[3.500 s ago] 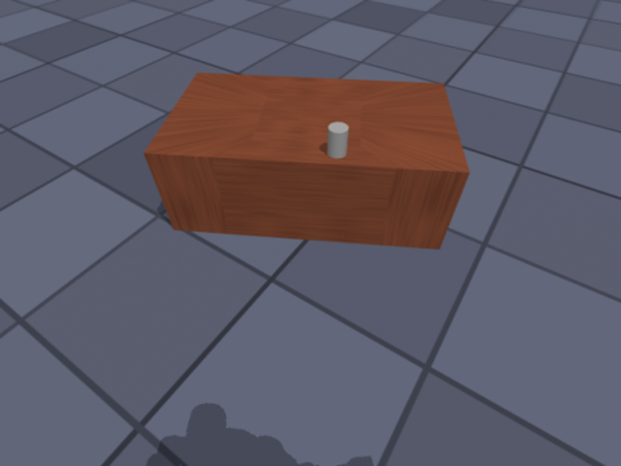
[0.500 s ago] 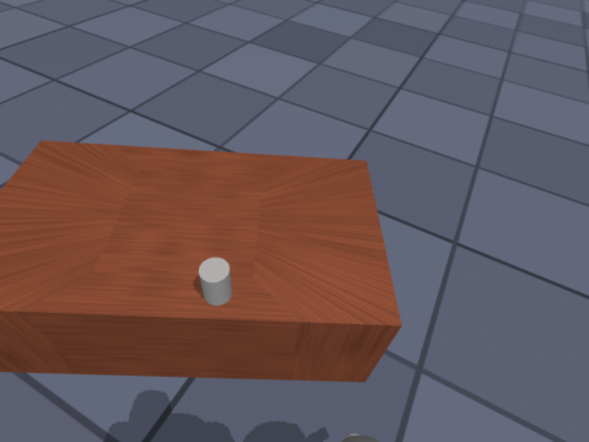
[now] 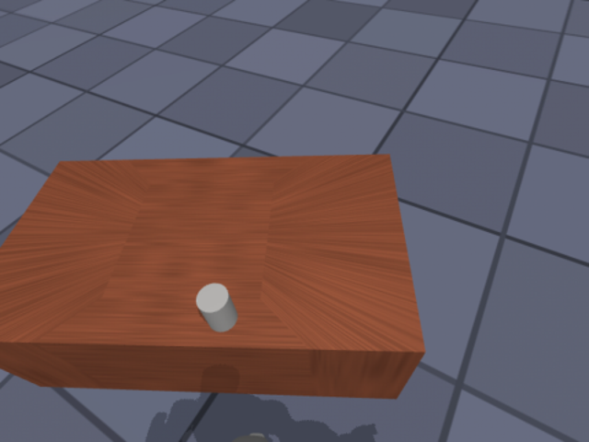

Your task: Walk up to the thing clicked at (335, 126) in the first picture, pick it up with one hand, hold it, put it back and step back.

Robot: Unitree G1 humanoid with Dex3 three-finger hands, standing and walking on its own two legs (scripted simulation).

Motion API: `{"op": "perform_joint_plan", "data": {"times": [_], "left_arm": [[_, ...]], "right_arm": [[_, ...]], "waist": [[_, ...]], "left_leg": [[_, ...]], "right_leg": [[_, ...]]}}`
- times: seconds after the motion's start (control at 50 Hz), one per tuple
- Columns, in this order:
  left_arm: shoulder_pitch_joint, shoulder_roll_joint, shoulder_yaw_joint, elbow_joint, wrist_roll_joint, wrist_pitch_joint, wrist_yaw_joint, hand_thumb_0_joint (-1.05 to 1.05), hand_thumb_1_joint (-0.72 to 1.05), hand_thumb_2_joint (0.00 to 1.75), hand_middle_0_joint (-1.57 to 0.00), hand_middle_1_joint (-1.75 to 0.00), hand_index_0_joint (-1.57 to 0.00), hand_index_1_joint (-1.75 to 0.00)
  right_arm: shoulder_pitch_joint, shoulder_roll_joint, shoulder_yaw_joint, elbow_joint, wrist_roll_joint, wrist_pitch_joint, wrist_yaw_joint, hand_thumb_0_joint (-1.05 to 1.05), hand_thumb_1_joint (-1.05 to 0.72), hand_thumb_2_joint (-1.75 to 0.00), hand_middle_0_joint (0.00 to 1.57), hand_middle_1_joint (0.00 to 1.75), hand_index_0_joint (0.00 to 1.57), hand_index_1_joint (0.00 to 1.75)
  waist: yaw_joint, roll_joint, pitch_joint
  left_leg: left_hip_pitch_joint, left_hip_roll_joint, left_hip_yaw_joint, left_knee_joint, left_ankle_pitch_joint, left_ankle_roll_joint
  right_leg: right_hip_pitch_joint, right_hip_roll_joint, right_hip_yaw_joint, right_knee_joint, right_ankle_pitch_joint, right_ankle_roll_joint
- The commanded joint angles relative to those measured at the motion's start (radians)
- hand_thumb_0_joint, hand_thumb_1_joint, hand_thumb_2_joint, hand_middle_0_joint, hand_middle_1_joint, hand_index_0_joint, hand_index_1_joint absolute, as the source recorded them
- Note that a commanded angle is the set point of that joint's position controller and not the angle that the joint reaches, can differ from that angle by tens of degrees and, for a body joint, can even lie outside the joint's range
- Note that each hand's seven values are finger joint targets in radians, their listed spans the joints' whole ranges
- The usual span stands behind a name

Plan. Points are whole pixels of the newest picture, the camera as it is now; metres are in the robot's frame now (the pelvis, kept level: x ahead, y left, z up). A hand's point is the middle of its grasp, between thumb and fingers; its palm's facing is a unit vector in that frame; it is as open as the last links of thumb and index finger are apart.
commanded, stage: walk up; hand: left
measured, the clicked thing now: (217, 308) +0.45 +0.23 -0.29
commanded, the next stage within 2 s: stand in 1.26 s
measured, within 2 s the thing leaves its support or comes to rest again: neither
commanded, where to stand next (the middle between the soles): +0.07 +0.03 m, yaw -1 degrees
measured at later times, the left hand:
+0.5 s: hand out of the picture +0.06 +0.29 -0.15, palm faces +0.02 -0.94 -0.35, open 7.4 cm
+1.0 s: hand out of the picture +0.12 +0.27 -0.14, palm faces +0.00 -0.94 -0.34, open 7.4 cm
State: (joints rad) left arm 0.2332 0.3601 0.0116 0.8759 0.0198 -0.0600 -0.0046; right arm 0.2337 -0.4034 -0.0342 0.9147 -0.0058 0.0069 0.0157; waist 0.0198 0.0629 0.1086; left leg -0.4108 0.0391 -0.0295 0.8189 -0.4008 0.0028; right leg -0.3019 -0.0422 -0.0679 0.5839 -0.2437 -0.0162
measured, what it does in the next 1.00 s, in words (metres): steps on the spot: left foot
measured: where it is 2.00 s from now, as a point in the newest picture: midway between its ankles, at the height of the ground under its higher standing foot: outside the picture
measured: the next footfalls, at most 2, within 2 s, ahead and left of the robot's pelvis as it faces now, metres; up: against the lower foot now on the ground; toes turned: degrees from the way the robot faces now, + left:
left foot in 0.08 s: +0.08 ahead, +0.15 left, +0.00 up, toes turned +2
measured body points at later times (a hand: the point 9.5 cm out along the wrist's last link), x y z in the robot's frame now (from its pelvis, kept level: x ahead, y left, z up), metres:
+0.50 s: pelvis +0.01 +0.03 +0.01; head +0.02 +0.03 +0.46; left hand +0.06 +0.34 -0.12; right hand +0.14 -0.26 -0.11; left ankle +0.04 +0.14 -0.73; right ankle +0.04 -0.11 -0.73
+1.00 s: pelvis +0.03 +0.02 +0.02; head +0.03 +0.02 +0.47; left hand +0.12 +0.32 -0.11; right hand +0.11 -0.28 -0.12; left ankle +0.04 +0.14 -0.73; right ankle +0.04 -0.11 -0.73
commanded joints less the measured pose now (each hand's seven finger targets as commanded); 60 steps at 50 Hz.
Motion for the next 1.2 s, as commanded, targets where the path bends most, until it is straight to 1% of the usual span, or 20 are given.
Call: {"op": "perform_joint_plan", "data": {"times": [0.0,0.04,0.06,0.08,0.1,0.12,0.14,0.16,0.18,0.2,0.22,0.24,0.3,0.32,0.36,0.42,0.56,0.72,0.92,1.18], "left_arm": [[-0.042,0.291,0.08,-0.047,-0.011,-0.004,0.026,0.0,0.9,0.9,-0.2,-0.3,-0.2,-0.3],[-0.073,0.286,0.075,-0.038,-0.021,0.005,0.026,0.0,0.9,0.9,-0.2,-0.3,-0.2,-0.3],[-0.069,0.262,0.065,-0.035,-0.024,0.01,0.025,0.0,0.9,0.9,-0.2,-0.3,-0.2,-0.3],[-0.065,0.229,0.053,-0.039,-0.025,0.013,0.023,0.0,0.9,0.9,-0.2,-0.3,-0.2,-0.3],[-0.048,0.195,0.043,-0.027,-0.038,0.02,0.022,0.0,0.9,0.9,-0.2,-0.3,-0.2,-0.3],[-0.05,0.227,0.052,0.016,-0.036,0.031,0.029,0.0,0.9,0.9,-0.2,-0.3,-0.2,-0.3],[-0.039,0.238,0.053,0.038,-0.028,0.033,0.028,0.0,0.9,0.9,-0.2,-0.3,-0.2,-0.3],[-0.05,0.229,0.051,0.054,-0.023,0.029,0.024,0.0,0.9,0.9,-0.2,-0.3,-0.2,-0.3],[-0.051,0.225,0.048,0.065,-0.023,0.022,0.021,0.0,0.9,0.9,-0.2,-0.3,-0.2,-0.3],[-0.053,0.233,0.047,0.075,-0.024,0.016,0.02,0.0,0.9,0.9,-0.2,-0.3,-0.2,-0.3],[-0.06,0.24,0.046,0.083,-0.023,0.014,0.021,0.0,0.9,0.9,-0.2,-0.3,-0.2,-0.3],[-0.073,0.243,0.045,0.094,-0.021,0.013,0.022,0.0,0.9,0.9,-0.2,-0.3,-0.2,-0.3],[-0.136,0.239,0.032,0.112,-0.018,0.017,0.015,0.0,0.9,0.9,-0.2,-0.3,-0.2,-0.3],[-0.13,0.228,0.028,0.126,-0.021,0.017,0.012,0.0,0.9,0.9,-0.2,-0.3,-0.2,-0.3],[-0.113,0.226,0.026,0.157,-0.018,0.013,0.012,0.0,0.9,0.9,-0.2,-0.3,-0.2,-0.3],[-0.144,0.235,0.026,0.175,-0.016,0.002,0.011,0.0,0.9,0.9,-0.2,-0.3,-0.2,-0.3],[-0.169,0.225,0.022,0.212,-0.015,0.0,0.011,0.0,0.9,0.9,-0.2,-0.3,-0.2,-0.3],[-0.181,0.217,0.027,0.23,-0.011,0.005,0.014,0.0,0.9,0.9,-0.2,-0.3,-0.2,-0.3],[-0.209,0.214,0.039,0.225,-0.007,0.012,0.017,0.0,0.9,0.9,-0.2,-0.3,-0.2,-0.3],[-0.221,0.205,0.042,0.217,-0.005,0.018,0.016,0.0,0.9,0.9,-0.2,-0.3,-0.2,-0.3]], "right_arm": [[0.026,-0.157,-0.051,-0.018,-0.001,-0.015,-0.013,0.0,-0.9,-0.9,0.2,0.3,0.2,0.3],[0.045,-0.155,-0.055,0.006,-0.004,-0.023,-0.015,0.0,-0.9,-0.9,0.2,0.3,0.2,0.3],[0.039,-0.171,-0.058,0.013,-0.009,-0.028,-0.018,0.0,-0.9,-0.9,0.2,0.3,0.2,0.3],[0.022,-0.224,-0.07,0.007,-0.018,-0.033,-0.021,0.0,-0.9,-0.9,0.2,0.3,0.2,0.3],[-0.063,-0.258,-0.066,-0.015,-0.016,-0.039,-0.018,0.0,-0.9,-0.9,0.2,0.3,0.2,0.3],[-0.111,-0.277,-0.064,-0.009,-0.001,-0.036,-0.013,0.0,-0.9,-0.9,0.2,0.3,0.2,0.3],[-0.145,-0.26,-0.058,-0.01,-0.004,-0.032,-0.011,0.0,-0.9,-0.9,0.2,0.3,0.2,0.3],[-0.146,-0.229,-0.045,-0.004,-0.005,-0.028,-0.01,0.0,-0.9,-0.9,0.2,0.3,0.2,0.3],[-0.155,-0.2,-0.034,0.002,-0.002,-0.028,-0.01,0.0,-0.9,-0.9,0.2,0.3,0.2,0.3],[-0.167,-0.193,-0.027,0.007,0.0,-0.027,-0.01,0.0,-0.9,-0.9,0.2,0.3,0.2,0.3],[-0.172,-0.185,-0.022,0.016,0.004,-0.028,-0.01,0.0,-0.9,-0.9,0.2,0.3,0.2,0.3],[-0.172,-0.187,-0.021,0.025,0.005,-0.027,-0.009,0.0,-0.9,-0.9,0.2,0.3,0.2,0.3],[-0.171,-0.189,-0.019,0.051,0.0,-0.02,-0.007,0.0,-0.9,-0.9,0.2,0.3,0.2,0.3],[-0.193,-0.197,-0.02,0.057,-0.003,-0.021,-0.006,0.0,-0.9,-0.9,0.2,0.3,0.2,0.3],[-0.228,-0.191,-0.016,0.063,-0.001,-0.022,-0.005,0.0,-0.9,-0.9,0.2,0.3,0.2,0.3],[-0.208,-0.176,-0.012,0.088,0.005,-0.026,-0.004,0.0,-0.9,-0.9,0.2,0.3,0.2,0.3],[-0.226,-0.166,-0.015,0.127,0.011,-0.023,-0.003,0.0,-0.9,-0.9,0.2,0.3,0.2,0.3],[-0.232,-0.154,-0.015,0.164,0.007,-0.017,-0.001,0.0,-0.9,-0.9,0.2,0.3,0.2,0.3],[-0.207,-0.153,-0.016,0.182,0.0,-0.021,-0.006,0.0,-0.9,-0.9,0.2,0.3,0.2,0.3],[-0.187,-0.155,-0.021,0.178,-0.002,-0.02,-0.011,0.0,-0.9,-0.9,0.2,0.3,0.2,0.3]], "waist": [[-0.013,-0.228,-0.129],[-0.039,-0.208,-0.143],[-0.04,-0.167,-0.143],[-0.034,-0.053,-0.162],[0.011,0.058,-0.148],[0.008,0.117,-0.13],[0.018,0.114,-0.12],[0.015,0.093,-0.114],[0.019,0.083,-0.126],[0.02,0.098,-0.122],[0.018,0.096,-0.137],[0.01,0.085,-0.146],[-0.012,0.06,-0.103],[-0.003,0.069,-0.094],[0.008,0.032,-0.089],[-0.011,-0.018,-0.111],[-0.015,-0.065,-0.155],[-0.009,-0.083,-0.135],[-0.014,-0.054,-0.165],[-0.02,-0.051,-0.154]], "left_leg": [[0.128,-0.012,0.049,-0.127,0.08,0.003],[0.207,-0.028,0.067,-0.251,0.192,0.022],[0.237,-0.007,0.028,-0.308,0.238,0.032],[0.249,0.099,-0.118,-0.351,0.301,0.066],[0.169,0.204,-0.284,-0.419,0.271,0.126],[0.052,0.246,-0.305,-0.443,0.16,0.192],[0.021,0.23,-0.282,-0.445,0.114,0.193],[0.019,0.187,-0.222,-0.431,0.13,0.161],[0.044,0.139,-0.153,-0.4,0.177,0.114],[0.041,0.109,-0.125,-0.378,0.204,0.082],[0.058,0.099,-0.113,-0.367,0.222,0.064],[0.068,0.095,-0.116,-0.371,0.19,0.058],[0.084,0.11,-0.153,-0.479,-0.031,0.059],[0.087,0.119,-0.165,-0.502,-0.054,0.059],[0.098,0.119,-0.15,-0.485,-0.001,0.057],[0.182,0.092,-0.107,-0.461,0.159,0.041],[0.273,0.084,-0.077,-0.482,0.268,0.033],[0.286,0.078,-0.068,-0.513,0.278,0.022],[0.273,0.086,-0.06,-0.529,0.345,0.015],[0.275,0.088,-0.052,-0.534,0.332,0.016]], "right_leg": [[0.004,-0.228,0.163,-0.099,0.362,-0.167],[-0.026,-0.214,0.15,-0.035,0.308,-0.136],[-0.055,-0.2,0.151,-0.017,0.242,-0.107],[-0.091,-0.15,0.118,0.034,0.134,-0.061],[-0.073,-0.029,0.048,0.086,-0.069,-0.01],[0.028,0.01,0.032,0.135,-0.237,-0.013],[0.07,-0.002,0.049,0.128,-0.232,-0.012],[0.093,0.002,0.051,0.048,-0.198,-0.014],[0.106,-0.019,0.064,-0.027,-0.087,-0.017],[0.118,-0.035,0.079,-0.052,0.0,-0.016],[0.14,-0.049,0.092,-0.073,0.055,-0.02],[0.139,-0.055,0.1,-0.088,0.052,-0.021],[0.081,-0.052,0.102,-0.126,-0.107,-0.02],[0.084,-0.039,0.083,-0.129,-0.087,-0.012],[0.105,-0.051,0.085,-0.171,-0.039,-0.013],[0.102,-0.082,0.123,-0.222,0.045,-0.014],[0.138,-0.104,0.119,-0.28,0.113,0.0],[0.145,-0.11,0.116,-0.327,0.071,0.01],[0.22,-0.107,0.103,-0.311,0.158,0.007],[0.219,-0.104,0.104,-0.318,0.154,0.007]]}}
